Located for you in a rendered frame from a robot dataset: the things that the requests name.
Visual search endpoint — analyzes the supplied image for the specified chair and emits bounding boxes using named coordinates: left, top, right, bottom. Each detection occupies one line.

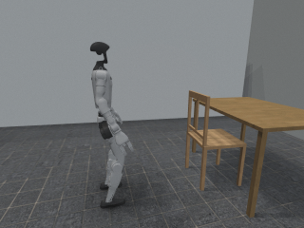
left=185, top=90, right=247, bottom=191

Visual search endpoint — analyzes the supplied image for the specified table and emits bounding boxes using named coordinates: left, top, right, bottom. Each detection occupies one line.
left=192, top=97, right=304, bottom=218

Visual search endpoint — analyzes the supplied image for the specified right robot forearm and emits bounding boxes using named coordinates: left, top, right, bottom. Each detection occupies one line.
left=98, top=98, right=121, bottom=135

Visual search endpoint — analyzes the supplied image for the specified right robot upper arm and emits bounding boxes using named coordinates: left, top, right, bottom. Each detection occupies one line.
left=95, top=70, right=107, bottom=107

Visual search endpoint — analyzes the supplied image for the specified robot left hand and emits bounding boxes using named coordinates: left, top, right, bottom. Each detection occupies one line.
left=111, top=110, right=123, bottom=124

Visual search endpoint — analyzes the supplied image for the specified robot right hand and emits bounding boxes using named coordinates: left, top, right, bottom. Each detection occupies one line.
left=114, top=131, right=134, bottom=156

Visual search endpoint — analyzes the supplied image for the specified robot torso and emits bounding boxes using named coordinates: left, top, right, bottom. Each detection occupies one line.
left=91, top=66, right=113, bottom=129

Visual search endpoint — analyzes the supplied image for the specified robot left thigh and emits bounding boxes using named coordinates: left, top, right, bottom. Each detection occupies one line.
left=108, top=138, right=117, bottom=161

